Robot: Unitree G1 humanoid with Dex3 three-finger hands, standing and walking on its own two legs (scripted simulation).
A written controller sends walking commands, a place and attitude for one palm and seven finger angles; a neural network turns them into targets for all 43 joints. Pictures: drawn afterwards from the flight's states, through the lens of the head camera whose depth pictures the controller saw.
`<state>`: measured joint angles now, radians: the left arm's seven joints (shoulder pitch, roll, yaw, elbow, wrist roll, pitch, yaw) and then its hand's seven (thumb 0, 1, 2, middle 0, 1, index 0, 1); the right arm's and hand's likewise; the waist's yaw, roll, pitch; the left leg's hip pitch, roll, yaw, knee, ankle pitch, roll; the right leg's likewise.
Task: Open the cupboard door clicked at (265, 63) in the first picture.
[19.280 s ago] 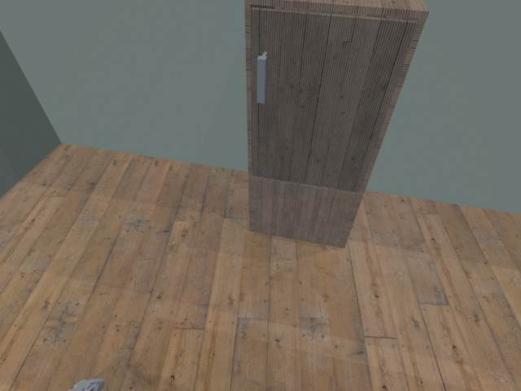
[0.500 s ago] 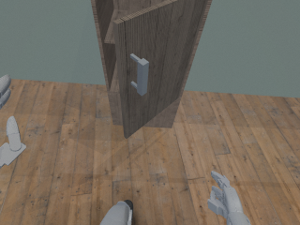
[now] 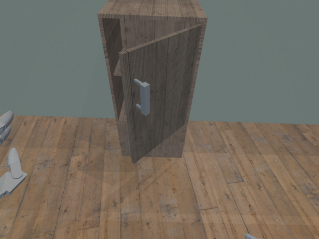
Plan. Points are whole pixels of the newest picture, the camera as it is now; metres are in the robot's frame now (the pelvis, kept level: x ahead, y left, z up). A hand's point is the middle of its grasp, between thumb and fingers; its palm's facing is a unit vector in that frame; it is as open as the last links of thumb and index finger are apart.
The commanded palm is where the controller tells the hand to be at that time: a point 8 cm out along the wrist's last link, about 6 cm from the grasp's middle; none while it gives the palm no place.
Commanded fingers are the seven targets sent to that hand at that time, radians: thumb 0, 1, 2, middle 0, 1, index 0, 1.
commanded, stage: stop stepping back and stand still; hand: left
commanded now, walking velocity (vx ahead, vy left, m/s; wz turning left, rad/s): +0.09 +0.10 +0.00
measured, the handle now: (141, 97) +0.59 +0.11 +0.05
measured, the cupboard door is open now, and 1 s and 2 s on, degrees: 46 46 46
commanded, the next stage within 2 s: let the arm hang, fingers relaxed in 0.72 s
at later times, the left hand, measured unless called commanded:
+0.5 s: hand out of the picture +0.16 +0.32 +0.15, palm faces +0.45 -0.77 -0.45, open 7.4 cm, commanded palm +0.10 +0.35 +0.17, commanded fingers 0.00 0.90 0.90 -0.20 -0.30 -0.20 -0.30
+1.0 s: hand out of the picture +0.12 +0.29 -0.08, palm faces +0.04 -0.90 -0.44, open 7.4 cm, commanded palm none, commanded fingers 0.00 0.90 0.90 -0.20 -0.30 -0.20 -0.30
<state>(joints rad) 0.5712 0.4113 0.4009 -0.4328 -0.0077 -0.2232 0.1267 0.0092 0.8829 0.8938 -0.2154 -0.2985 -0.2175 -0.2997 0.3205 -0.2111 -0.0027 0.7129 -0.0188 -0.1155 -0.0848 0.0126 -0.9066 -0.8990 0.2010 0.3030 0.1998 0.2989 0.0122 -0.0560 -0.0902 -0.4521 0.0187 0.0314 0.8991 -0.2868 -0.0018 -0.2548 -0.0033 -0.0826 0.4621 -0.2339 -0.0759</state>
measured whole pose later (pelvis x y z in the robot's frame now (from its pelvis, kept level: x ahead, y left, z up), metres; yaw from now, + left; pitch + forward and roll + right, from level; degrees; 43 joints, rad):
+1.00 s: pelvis -0.06 +0.05 -0.02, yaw +2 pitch +0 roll +2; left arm 0.24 0.31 0.08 0.46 0.04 0.03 0.00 0.00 0.90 0.89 -0.20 -0.29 -0.20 -0.30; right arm 0.14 -0.31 -0.02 0.83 -0.02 -0.04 0.02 0.01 -0.91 -0.90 0.20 0.30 0.20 0.30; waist -0.04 0.06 0.03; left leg -0.29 -0.03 0.06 0.57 -0.28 0.03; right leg -0.39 -0.06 -0.05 0.61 -0.21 -0.01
